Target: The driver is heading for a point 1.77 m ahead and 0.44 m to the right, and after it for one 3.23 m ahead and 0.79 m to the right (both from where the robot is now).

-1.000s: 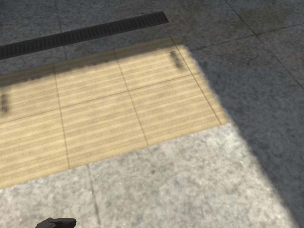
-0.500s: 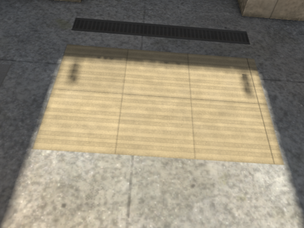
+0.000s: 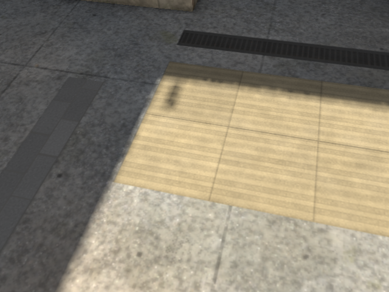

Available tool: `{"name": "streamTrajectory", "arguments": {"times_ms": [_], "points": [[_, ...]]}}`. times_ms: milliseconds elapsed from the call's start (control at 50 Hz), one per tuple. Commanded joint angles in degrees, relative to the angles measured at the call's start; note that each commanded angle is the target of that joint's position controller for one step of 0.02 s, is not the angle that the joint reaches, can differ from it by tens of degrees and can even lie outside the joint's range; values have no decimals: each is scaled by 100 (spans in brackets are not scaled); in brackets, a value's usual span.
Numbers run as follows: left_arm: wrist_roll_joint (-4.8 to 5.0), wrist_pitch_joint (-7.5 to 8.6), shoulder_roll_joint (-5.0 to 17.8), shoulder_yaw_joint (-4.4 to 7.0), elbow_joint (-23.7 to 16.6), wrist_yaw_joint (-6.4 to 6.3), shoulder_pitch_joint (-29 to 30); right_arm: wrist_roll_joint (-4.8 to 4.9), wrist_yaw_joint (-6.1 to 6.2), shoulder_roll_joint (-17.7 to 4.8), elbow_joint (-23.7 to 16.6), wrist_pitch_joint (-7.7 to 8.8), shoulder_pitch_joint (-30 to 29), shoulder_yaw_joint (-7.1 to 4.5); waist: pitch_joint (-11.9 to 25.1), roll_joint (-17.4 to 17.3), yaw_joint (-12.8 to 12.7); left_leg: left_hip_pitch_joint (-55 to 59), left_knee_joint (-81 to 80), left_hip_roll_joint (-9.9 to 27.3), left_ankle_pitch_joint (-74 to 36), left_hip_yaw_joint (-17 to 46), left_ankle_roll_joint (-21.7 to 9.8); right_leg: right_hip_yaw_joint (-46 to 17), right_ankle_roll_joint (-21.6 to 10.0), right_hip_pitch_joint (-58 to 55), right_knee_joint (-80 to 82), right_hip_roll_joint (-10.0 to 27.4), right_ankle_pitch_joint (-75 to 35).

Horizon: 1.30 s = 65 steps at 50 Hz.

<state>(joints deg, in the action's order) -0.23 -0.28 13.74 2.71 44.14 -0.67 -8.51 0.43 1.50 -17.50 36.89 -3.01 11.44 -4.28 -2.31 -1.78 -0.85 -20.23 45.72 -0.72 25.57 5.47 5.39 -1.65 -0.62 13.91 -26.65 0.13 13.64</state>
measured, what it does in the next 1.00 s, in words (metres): steps on the spot: left foot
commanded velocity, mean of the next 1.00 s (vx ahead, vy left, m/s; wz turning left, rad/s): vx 0.01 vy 0.00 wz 0.04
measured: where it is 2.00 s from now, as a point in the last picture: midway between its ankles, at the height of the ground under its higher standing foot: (217, 276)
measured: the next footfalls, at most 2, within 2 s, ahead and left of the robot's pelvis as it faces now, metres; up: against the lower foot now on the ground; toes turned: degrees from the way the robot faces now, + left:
left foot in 0.06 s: +0.02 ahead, +0.15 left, +0.00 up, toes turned -3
left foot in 1.60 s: +0.43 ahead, +0.13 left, +0.00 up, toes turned +1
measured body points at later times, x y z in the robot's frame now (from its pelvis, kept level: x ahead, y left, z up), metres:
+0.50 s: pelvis +0.00 +0.04 -0.01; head +0.01 +0.04 +0.44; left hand +0.08 +0.31 -0.14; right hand +0.12 -0.21 -0.12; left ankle -0.02 +0.15 -0.74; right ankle +0.00 -0.12 -0.74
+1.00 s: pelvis +0.01 +0.03 -0.01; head +0.01 +0.03 +0.44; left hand +0.04 +0.30 -0.16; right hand +0.06 -0.23 -0.15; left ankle -0.02 +0.15 -0.74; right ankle +0.00 -0.12 -0.74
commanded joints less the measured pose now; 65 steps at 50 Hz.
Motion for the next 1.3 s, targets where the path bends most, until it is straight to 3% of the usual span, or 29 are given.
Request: {"name": "streamTrajectory", "arguments": {"times_ms": [20, 40, 60, 80, 100, 120, 140, 180, 220, 440, 900, 940, 960, 1000, 1020, 1040, 1080, 1100, 1120, 1140, 1160, 1180, 1200, 1240, 1260, 1300], "points": [[58, 5, 1037, 211, -302, -10, 130, 38, -13, -294, -354, 114, -52, -48, 628, 1236, -3, 556, -1634, -31, -716, -472, -56, -976, -1118, -649, 380, 1105, -2369], [105, 15, 967, 173, -257, -1, 87, 10, -15, -287, -252, 124, 101, -46, 567, 1141, 100, 969, -2489, -66, -1424, -512, -177, -938, -976, -502, 325, 1035, -2255], [103, 73, 878, 131, -183, 14, -118, -55, 0, -420, -260, 132, 100, -51, 600, 960, 63, 1480, -2744, 107, -2020, -214, -334, -933, -687, -221, 328, 968, -1917], [-33, 162, 746, 69, -197, 54, -183, -114, 50, -730, -321, 129, 174, -92, 810, 361, -33, 2039, -2467, 692, -3321, 371, -535, -657, -318, 159, 27, 736, -1361], [-82, 234, 508, 19, -172, 85, -376, -159, 28, -826, -209, 125, 10, -113, 851, -669, -350, 1563, -2126, 836, -2941, 463, -882, -120, 24, 10, 148, 262, -271], [-127, 237, 683, 23, -126, 79, -50, -163, -44, -437, -304, 159, -138, -36, 721, -485, -84, 1176, -2223, 700, -2142, 443, -976, -48, 239, -243, 69, 219, -189], [-103, 223, 740, 45, -109, 79, 134, -207, -77, -276, -258, 194, -120, 19, 549, -344, -11, 1008, -2284, 598, -1706, 397, -900, -21, 295, -231, 35, 185, -267], [-66, 149, 710, 41, -41, 30, 142, -191, -84, -354, -208, 269, -95, 14, 260, -335, 11, 758, -2317, 497, -1568, 347, -789, -31, 258, -176, -21, 187, -428], [-46, 119, 689, 40, 42, 3, 62, -172, -65, -290, -145, 325, 18, 51, 165, -338, -12, 651, -2297, 468, -1611, 321, -753, -62, 230, -199, 2, 215, -487], [-11, 89, 709, 59, 643, -89, -141, -137, -52, -178, 78, 392, 121, 105, 182, 58, -13, 694, -2245, 342, -1748, 227, -772, -90, 332, -341, 49, 253, -670], [23, 10, 619, 44, 1594, -216, -386, -75, 17, -119, 1137, 407, 465, 148, 45, 141, -24, 748, -2271, 142, -1913, -87, -675, -43, 280, -387, 166, 198, -751], [64, -4, 532, 32, 1693, -225, -510, -36, 49, -207, 1275, 368, 590, 115, 74, -10, 11, 732, -2435, 83, -139, -46, -795, 260, 216, -236, -93, -71, 570], [89, 11, 516, 34, 1661, -223, -452, -5, 62, -352, 1287, 351, 617, 72, -116, -209, 64, 578, -2630, 222, 1035, 222, -965, 412, 155, 89, -392, -210, 1306], [106, 159, 396, 4, 1461, -170, -165, 50, 58, -618, 1342, 405, 891, -1, -512, -799, 229, 520, -3349, 1037, 2441, 1422, -1465, 539, 55, 897, -1265, -244, 1494], [130, 267, 321, -19, 1376, -117, -80, 85, 53, -736, 1387, 463, 963, -45, -695, -1000, 257, 341, -3623, 1465, 2534, 2073, -1747, 362, -45, 1008, -1688, -75, 1290], [172, 364, 338, -12, 1350, -58, -109, 88, 50, -709, 1368, 523, 846, -41, -818, -994, 177, 308, -3705, 1666, 2278, 2312, -1881, 202, -175, 1153, -1847, 96, 1314], [228, 520, 318, -13, 1435, 51, -454, 138, 21, -583, 1238, 571, 381, -8, -764, -815, -129, 245, -3450, 1528, 1521, 1856, -1708, 211, -432, 647, -978, 197, 1357], [215, 566, 313, 19, 1684, 80, -1011, 180, 6, -547, 1147, 552, 34, 8, -599, -616, -431, -204, -3135, 1157, 1048, 1274, -1470, 385, -473, -438, -112, 52, 660], [139, 570, 431, 85, 1938, 94, -1519, 141, -2, -386, 1073, 559, -114, 51, -390, -239, -576, -571, -2378, 701, 353, 679, -1223, 182, -380, -1279, 146, 14, 184], [100, 574, 846, 193, 2075, 79, -2214, 71, -25, 29, 963, 607, -220, 171, -47, 1004, -745, -1230, -517, 36, -133, -296, -806, -1486, -662, -2011, 979, 1051, 1039], [55, 628, 1448, 289, 2088, 163, -2631, 140, 19, 23, 729, 704, -260, 145, -21, 2046, -757, -2211, 835, -378, 689, -375, -685, -3796, -1419, -2301, 1794, 2130, 1654], [7, 697, 1058, 157, 1937, 168, -2108, 245, 3, -229, 814, 781, -119, 87, -320, 1245, -459, -2573, 1756, 6, 577, 92, -775, -3878, -1545, -2023, 1818, 2283, 1891], [55, 734, 745, 79, 1763, 160, -1731, 275, -58, -236, 921, 838, 36, 84, -548, 906, -285, -2770, 1993, 249, -56, 144, -891, -3214, -1356, -1911, 1803, 2032, 1806], [88, 725, 634, 19, 1612, 186, -1421, 149, -101, -301, 996, 900, -77, 24, -555, 682, -178, -2840, 1717, 586, -980, -84, -941, -2167, -986, -1918, 1887, 1640, 752], [63, 684, 444, -45, 1621, 179, -1513, 96, -142, -305, 982, 904, -205, -1, -456, 707, -205, -2633, 1518, 669, -1281, -199, -901, -1670, -857, -1874, 1904, 1412, 41], [28, 614, 408, -80, 1677, 122, -1846, 69, -217, -102, 966, 870, -338, 28, -285, 776, -257, -2510, 1235, 651, -1627, -464, -750, -1083, -854, -1943, 1865, 1201, -1213]]}}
